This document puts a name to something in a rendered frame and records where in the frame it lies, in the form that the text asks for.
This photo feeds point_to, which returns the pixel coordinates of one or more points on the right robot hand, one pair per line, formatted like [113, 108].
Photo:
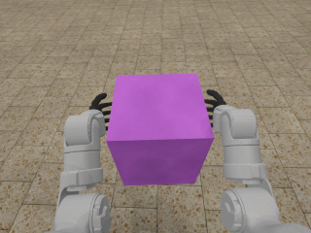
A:
[218, 102]

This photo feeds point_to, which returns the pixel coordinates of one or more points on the right robot forearm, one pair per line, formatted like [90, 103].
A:
[240, 141]

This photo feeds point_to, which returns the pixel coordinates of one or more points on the left robot forearm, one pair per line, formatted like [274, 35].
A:
[81, 159]

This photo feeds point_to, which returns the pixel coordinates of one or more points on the robot right upper arm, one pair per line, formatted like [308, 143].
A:
[253, 210]

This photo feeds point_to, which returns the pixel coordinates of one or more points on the carton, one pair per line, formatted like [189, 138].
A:
[159, 130]

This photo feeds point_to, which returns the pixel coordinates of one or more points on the left robot hand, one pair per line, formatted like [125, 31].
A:
[96, 106]

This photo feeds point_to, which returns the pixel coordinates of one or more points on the robot left upper arm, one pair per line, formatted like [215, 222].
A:
[83, 213]

